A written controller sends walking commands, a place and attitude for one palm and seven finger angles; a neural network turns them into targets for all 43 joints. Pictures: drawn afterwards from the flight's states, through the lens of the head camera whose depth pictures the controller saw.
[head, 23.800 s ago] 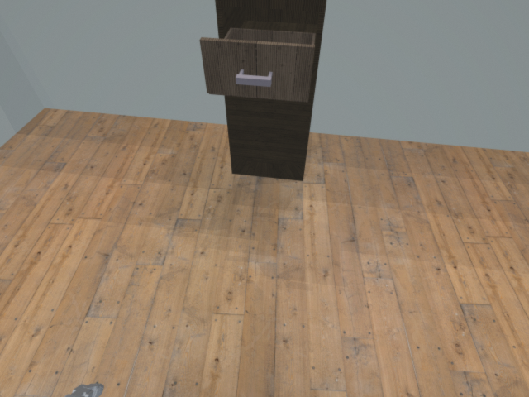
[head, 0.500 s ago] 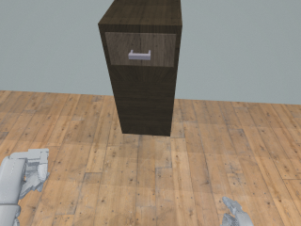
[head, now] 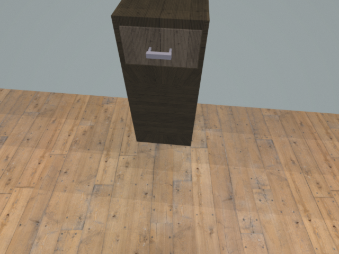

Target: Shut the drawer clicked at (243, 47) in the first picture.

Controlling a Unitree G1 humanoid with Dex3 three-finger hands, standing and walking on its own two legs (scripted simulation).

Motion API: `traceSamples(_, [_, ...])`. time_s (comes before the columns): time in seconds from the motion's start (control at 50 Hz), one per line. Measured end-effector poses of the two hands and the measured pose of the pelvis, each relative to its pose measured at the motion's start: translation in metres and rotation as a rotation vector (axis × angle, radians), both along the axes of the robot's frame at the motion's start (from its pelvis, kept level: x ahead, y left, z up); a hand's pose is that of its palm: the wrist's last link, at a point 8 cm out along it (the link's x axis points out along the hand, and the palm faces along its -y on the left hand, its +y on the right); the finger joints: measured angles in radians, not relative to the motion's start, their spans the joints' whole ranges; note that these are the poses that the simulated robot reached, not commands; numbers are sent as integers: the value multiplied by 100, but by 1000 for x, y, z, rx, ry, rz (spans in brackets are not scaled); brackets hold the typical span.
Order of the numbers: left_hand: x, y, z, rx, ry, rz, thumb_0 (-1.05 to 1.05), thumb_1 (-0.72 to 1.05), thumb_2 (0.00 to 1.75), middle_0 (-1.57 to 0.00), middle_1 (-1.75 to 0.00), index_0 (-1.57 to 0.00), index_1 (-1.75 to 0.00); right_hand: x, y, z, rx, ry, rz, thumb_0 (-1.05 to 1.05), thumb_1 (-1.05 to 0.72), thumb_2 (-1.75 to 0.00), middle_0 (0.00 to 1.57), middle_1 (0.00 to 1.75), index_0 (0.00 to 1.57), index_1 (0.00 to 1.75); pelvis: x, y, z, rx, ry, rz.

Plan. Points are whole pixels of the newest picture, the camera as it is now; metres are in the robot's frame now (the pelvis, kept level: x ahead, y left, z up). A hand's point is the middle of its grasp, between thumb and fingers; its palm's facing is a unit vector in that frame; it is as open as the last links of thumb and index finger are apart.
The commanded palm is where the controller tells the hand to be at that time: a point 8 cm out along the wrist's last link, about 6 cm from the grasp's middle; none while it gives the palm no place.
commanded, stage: let the arm hang, fingers relaxed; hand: left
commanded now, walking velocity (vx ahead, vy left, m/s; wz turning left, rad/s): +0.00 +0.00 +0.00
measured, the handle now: (159, 52) +0.90 +0.10 -0.02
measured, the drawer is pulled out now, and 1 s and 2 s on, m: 0.00 0.00 0.00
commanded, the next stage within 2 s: look to check the result in 0.54 s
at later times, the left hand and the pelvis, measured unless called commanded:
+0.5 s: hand out of the picture +0.02 +0.15 -0.18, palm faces +0.01 -0.98 -0.18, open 7.3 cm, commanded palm none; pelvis +0.01 -0.02 +0.00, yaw -1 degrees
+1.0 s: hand out of the picture +0.01 +0.14 -0.17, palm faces +0.02 -0.98 -0.19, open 7.3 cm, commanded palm none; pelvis +0.03 -0.02 +0.00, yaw -1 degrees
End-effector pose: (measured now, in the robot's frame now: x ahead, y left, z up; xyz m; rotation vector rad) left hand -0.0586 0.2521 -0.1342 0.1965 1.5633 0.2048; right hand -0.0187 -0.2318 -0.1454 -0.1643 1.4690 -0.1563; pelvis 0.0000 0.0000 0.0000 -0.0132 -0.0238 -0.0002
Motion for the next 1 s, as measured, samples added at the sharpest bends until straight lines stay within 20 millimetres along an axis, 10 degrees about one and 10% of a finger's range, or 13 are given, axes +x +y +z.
traceSamples(0.36, [68,-51,-10,-67,-161,-39,0,92,89,-21,-31,-22,-32,8,18,-9,65,-40,-55,1,-91,-90,20,30,20,29,10,-10,0,15,-10,-17])
traceSamples(1.0, [68,-62,-10,-66,-121,-12,0,91,89,-20,-29,-20,-30,28,-2,-6,38,-41,-54,0,-91,-90,20,30,20,29,26,-24,1,14,-11,-20])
